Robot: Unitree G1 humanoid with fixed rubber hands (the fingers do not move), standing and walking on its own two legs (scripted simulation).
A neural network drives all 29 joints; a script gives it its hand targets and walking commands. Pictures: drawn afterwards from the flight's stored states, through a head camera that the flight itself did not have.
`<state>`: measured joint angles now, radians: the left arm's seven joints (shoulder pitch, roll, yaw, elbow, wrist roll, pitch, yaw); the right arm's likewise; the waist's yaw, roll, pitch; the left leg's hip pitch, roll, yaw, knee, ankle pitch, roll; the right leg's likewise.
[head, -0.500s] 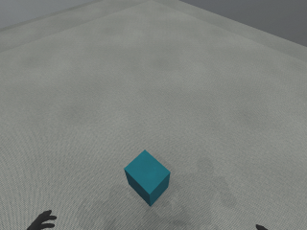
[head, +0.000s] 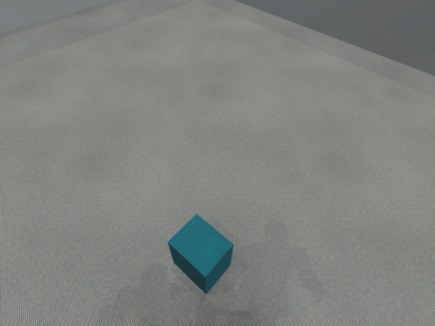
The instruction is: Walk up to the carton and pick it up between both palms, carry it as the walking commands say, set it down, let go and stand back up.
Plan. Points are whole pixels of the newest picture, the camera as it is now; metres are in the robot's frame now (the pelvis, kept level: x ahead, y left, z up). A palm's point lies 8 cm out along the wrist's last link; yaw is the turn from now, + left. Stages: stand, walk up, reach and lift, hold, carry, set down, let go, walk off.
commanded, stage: walk up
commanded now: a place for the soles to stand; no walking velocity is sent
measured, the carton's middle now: (201, 254) +0.49 +0.07 -0.66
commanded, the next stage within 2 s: none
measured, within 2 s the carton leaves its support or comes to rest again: neither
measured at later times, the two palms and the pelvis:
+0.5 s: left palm out of the picture +0.17 +0.46 -0.10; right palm out of the picture +0.10 -0.19 -0.13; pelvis +0.04 +0.13 -0.04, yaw -15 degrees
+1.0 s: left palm out of the picture +0.39 +0.56 -0.11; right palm out of the picture +0.10 -0.05 -0.13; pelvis +0.13 +0.30 -0.07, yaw -29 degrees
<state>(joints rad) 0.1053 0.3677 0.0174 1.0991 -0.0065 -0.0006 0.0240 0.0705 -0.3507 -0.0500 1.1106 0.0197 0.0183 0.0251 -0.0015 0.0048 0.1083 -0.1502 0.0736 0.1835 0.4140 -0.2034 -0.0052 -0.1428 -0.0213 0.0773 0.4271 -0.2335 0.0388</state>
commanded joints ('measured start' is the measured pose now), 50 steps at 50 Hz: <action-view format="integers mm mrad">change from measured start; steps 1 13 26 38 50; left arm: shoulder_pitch -26 234 341 300 209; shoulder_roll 244 388 274 396 352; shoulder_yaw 49 175 116 151 114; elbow -73 -330 -452 -606 -641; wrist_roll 2 90 21 55 -15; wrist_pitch -18 -52 -40 -55 -30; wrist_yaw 16 107 92 118 110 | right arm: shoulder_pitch -43 -9 119 156 164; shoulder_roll -227 -213 -277 -251 -370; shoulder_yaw -47 -135 -117 -133 -128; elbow -80 -581 -695 -735 -749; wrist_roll -1 -95 -96 -73 -54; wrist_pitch -17 55 43 70 47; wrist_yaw -13 73 34 55 32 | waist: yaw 0 -5 -9 32 -82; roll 14 -166 189 -171 247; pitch -126 -52 -35 -71 -82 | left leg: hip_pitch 116 -365 -252 -507 -230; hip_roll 117 13 229 51 309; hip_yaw -94 -255 -255 -217 -438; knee -84 513 66 719 56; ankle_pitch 30 -297 -102 -306 -80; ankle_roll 68 -8 228 -30 309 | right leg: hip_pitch -77 -105 -220 -96 -484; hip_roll -68 -207 -10 -255 -8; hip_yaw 31 446 -138 282 -39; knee -51 23 463 123 896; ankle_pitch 215 8 -242 58 -376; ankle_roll -72 -236 -69 -269 -50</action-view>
